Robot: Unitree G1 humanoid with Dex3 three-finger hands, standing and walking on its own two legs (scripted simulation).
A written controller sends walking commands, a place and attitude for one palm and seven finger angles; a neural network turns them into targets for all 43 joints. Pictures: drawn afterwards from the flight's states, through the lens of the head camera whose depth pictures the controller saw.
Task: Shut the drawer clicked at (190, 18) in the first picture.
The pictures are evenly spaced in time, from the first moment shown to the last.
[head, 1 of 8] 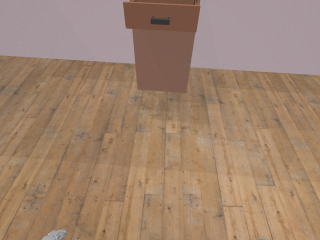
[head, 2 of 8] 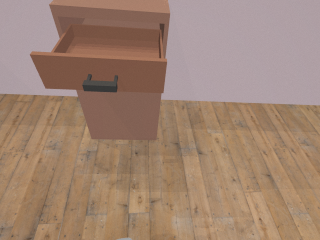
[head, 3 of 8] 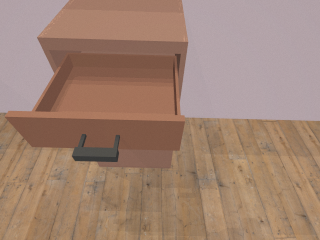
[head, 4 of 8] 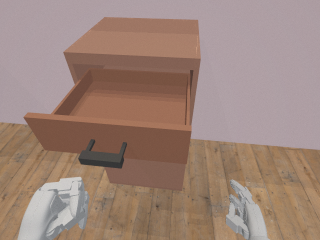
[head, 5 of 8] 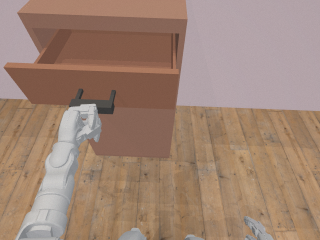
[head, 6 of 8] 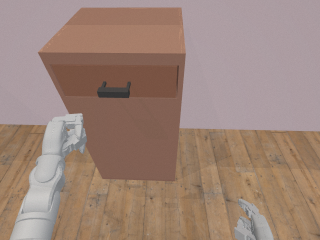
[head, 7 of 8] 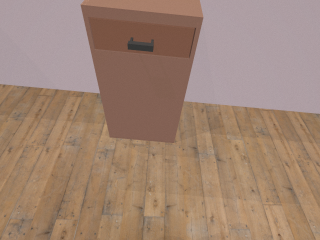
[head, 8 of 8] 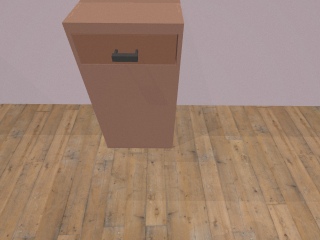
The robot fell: no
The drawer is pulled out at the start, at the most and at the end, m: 0.30 0.30 0.00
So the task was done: yes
